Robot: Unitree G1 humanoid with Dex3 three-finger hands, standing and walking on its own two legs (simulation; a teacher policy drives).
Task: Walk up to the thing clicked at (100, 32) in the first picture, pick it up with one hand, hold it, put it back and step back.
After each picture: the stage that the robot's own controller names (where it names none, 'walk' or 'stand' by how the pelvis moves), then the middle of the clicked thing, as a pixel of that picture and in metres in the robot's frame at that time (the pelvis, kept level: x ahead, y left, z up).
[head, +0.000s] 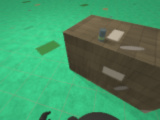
stand; (102, 35) +0.83 -0.07 +0.06
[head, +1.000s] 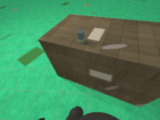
walk; (80, 37) +0.71 +0.16 +0.08
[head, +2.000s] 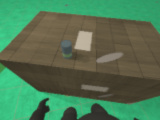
stand; (66, 50) +0.45 +0.19 +0.10
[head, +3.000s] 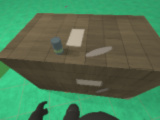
stand; (57, 46) +0.50 +0.28 +0.09
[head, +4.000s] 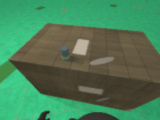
stand; (65, 53) +0.50 +0.24 +0.06
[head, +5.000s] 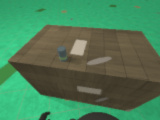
stand; (62, 54) +0.51 +0.26 +0.06
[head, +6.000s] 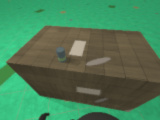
stand; (61, 55) +0.50 +0.27 +0.06
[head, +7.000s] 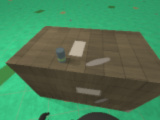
rise first; (61, 55) +0.49 +0.27 +0.06
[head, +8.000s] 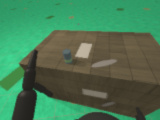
rise first; (67, 56) +0.49 +0.26 +0.06
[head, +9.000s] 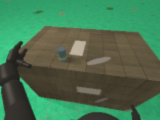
go down; (62, 54) +0.51 +0.25 +0.07
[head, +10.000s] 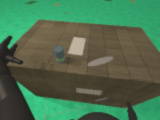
go down; (59, 54) +0.47 +0.24 +0.08
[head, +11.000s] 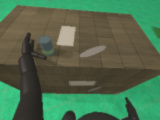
close in; (47, 46) +0.48 +0.26 +0.11
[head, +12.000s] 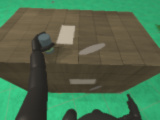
close; (46, 44) +0.51 +0.27 +0.12
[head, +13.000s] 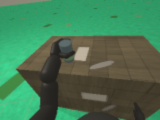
lift; (67, 51) +0.35 +0.16 +0.27
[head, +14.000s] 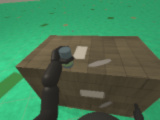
hold; (66, 58) +0.34 +0.17 +0.22
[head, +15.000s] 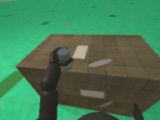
hold; (65, 59) +0.33 +0.18 +0.22
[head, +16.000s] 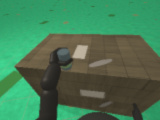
hold; (65, 59) +0.34 +0.18 +0.21
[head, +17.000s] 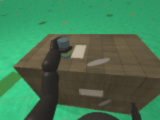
crouch; (64, 48) +0.40 +0.18 +0.25
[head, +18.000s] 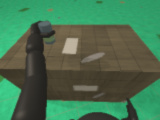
lower; (47, 33) +0.49 +0.25 +0.26
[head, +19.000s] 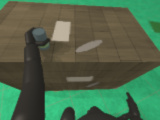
lower; (41, 39) +0.52 +0.27 +0.12
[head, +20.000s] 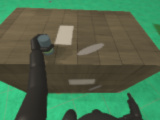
lower; (46, 45) +0.50 +0.26 +0.12
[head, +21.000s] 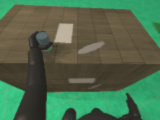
lower; (45, 43) +0.51 +0.27 +0.12
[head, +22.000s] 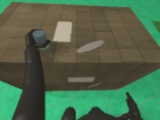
lower; (42, 41) +0.51 +0.27 +0.12
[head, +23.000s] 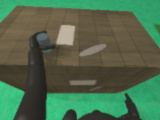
open; (45, 44) +0.50 +0.27 +0.11
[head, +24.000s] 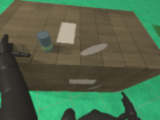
sink last; (45, 42) +0.50 +0.27 +0.11
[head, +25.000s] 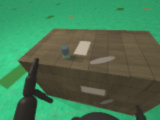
sink last; (65, 52) +0.53 +0.28 +0.08
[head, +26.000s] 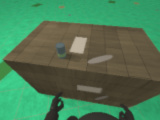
stand; (61, 50) +0.51 +0.27 +0.07
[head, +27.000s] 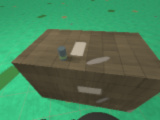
stand; (62, 53) +0.54 +0.28 +0.06
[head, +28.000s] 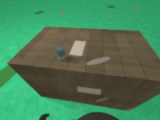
stand; (61, 53) +0.52 +0.28 +0.06
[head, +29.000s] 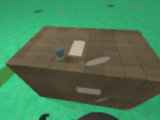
stand; (60, 54) +0.51 +0.28 +0.06
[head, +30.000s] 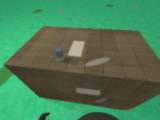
stand; (59, 54) +0.50 +0.28 +0.06
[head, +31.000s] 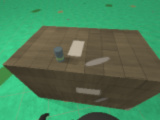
stand; (59, 54) +0.50 +0.28 +0.06
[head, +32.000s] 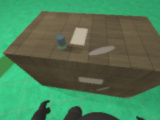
walk; (61, 42) +0.54 +0.26 +0.08
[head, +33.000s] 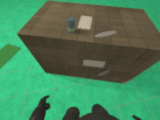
walk; (71, 25) +0.74 +0.22 +0.09
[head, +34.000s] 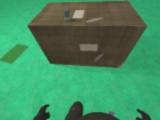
walk; (67, 15) +1.01 +0.35 +0.09
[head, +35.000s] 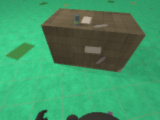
stand; (76, 19) +1.13 +0.26 +0.08
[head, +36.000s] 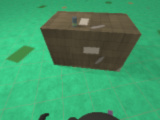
stand; (74, 21) +1.14 +0.27 +0.06
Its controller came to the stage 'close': yes
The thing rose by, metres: 0.19
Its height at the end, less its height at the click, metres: +0.00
